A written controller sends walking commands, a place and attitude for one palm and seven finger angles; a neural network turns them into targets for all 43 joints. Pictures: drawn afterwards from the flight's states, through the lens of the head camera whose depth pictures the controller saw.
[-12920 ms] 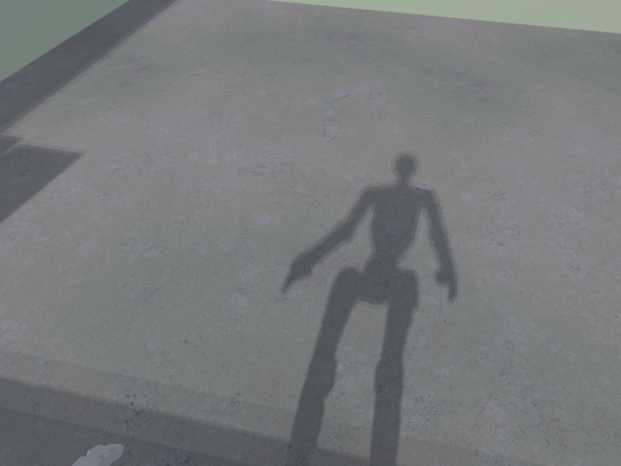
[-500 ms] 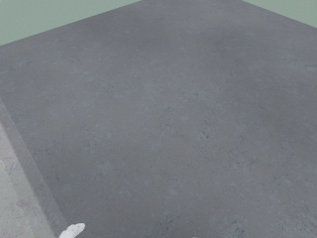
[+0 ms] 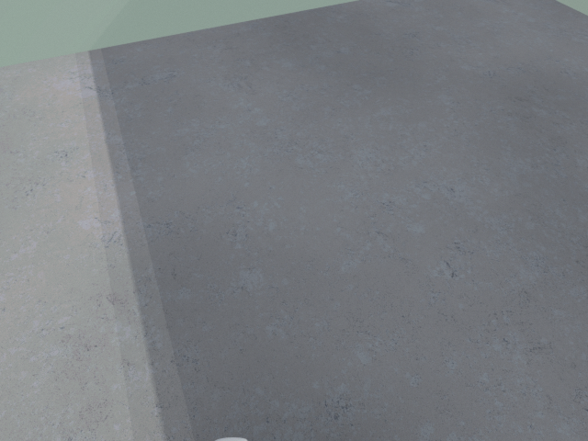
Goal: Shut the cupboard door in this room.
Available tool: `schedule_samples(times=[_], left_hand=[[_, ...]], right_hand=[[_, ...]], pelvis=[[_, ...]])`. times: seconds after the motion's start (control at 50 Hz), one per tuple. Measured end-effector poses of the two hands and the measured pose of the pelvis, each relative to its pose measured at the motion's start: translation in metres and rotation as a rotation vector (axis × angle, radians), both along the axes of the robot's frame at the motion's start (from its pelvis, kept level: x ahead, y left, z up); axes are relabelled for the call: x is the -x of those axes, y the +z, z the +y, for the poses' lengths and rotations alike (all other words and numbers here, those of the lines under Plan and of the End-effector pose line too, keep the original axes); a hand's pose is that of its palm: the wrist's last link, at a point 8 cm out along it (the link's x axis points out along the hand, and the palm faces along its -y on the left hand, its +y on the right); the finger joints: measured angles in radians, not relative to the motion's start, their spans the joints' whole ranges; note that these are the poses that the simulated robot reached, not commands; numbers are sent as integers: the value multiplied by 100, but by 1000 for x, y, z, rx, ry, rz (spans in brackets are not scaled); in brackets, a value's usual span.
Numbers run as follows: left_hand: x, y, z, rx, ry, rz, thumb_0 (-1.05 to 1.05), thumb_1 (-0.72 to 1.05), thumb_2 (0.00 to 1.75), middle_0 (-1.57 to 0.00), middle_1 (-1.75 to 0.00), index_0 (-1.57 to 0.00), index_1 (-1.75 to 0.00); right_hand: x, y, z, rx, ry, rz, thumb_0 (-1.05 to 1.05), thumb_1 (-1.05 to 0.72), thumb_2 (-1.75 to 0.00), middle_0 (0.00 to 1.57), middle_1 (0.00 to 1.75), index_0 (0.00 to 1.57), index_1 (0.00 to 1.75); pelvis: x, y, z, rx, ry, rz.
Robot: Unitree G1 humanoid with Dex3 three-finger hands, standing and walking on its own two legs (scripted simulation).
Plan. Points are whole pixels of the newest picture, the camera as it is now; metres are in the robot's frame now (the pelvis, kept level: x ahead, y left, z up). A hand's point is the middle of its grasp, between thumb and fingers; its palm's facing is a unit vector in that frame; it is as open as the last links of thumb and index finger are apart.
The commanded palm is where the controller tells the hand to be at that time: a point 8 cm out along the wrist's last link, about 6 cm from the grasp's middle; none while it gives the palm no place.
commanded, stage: turn or walk to find it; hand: left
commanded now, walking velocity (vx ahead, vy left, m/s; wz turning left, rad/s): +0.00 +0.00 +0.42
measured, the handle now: out of the picture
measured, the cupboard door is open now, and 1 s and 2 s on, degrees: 89 89 89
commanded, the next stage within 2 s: none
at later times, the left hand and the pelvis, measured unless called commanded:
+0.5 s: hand out of the picture +0.04 +0.20 -0.15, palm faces +0.19 -0.94 -0.29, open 7.3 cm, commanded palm none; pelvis -0.02 -0.02 +0.00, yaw +11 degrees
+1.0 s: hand out of the picture -0.12 +0.20 -0.18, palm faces +0.45 -0.86 -0.24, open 7.3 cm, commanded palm none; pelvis -0.06 +0.00 -0.01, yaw +24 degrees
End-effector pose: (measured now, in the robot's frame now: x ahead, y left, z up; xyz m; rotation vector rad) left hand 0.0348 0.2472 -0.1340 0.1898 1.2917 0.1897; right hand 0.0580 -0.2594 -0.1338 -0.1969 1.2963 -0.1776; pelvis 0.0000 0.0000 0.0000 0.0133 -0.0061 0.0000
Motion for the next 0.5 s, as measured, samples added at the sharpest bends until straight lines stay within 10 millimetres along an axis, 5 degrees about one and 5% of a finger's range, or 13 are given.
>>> schedule_samples(times=[0.1, 0.24, 0.36, 0.5], left_hand=[[35, -15, 33, -4, 77, 80, 0, 91, 89, -20, -30, -20, -30], [35, 2, 45, -10, 119, 25, 1, 91, 89, -20, -30, -20, -30], [18, 13, 33, -25, 124, -59, 1, 91, 89, -20, -30, -20, -30], [10, 21, -4, -63, 122, -152, 0, 91, 89, -20, -30, -20, -30]], right_hand=[[-39, 12, 26, 30, 85, -120, 0, -91, -90, 20, 29, 20, 30], [-52, 24, 48, 9, 149, -151, 0, -91, -90, 21, 30, 20, 30], [-41, 14, 44, -31, 160, -122, 0, -91, -90, 21, 30, 20, 30], [-19, -17, 11, -74, 154, -48, 0, -91, -90, 21, 30, 20, 30]], pelvis=[[4, -5, 17, 11, 24, -7], [9, 8, 22, 24, 76, -6], [15, 8, 11, 14, 124, -5], [22, -4, -19, -1, 184, -4]])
